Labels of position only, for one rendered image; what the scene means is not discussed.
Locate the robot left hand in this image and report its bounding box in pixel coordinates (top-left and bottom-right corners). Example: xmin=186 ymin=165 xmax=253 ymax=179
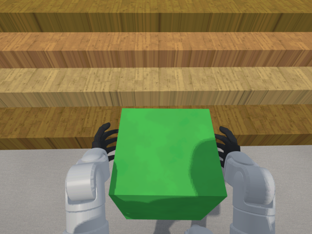
xmin=92 ymin=122 xmax=119 ymax=161

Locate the robot right forearm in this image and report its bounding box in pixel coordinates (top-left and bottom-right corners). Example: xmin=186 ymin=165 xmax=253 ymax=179
xmin=224 ymin=151 xmax=275 ymax=234

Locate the carton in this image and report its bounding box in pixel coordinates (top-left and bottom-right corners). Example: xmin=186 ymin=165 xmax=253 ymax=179
xmin=109 ymin=108 xmax=227 ymax=220

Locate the robot left forearm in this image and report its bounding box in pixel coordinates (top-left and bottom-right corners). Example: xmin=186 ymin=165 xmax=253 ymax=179
xmin=62 ymin=148 xmax=110 ymax=234

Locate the robot right hand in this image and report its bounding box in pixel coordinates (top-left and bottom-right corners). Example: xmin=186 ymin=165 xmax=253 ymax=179
xmin=214 ymin=126 xmax=240 ymax=168

